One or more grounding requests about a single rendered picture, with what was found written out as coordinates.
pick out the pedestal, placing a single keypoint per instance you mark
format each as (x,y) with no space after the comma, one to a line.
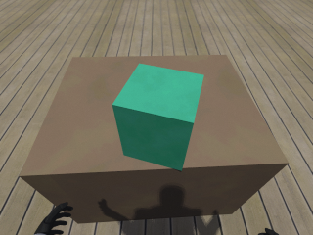
(77,155)

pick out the carton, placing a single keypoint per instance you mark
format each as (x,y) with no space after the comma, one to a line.
(155,113)

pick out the robot left hand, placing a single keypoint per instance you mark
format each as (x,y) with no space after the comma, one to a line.
(51,221)

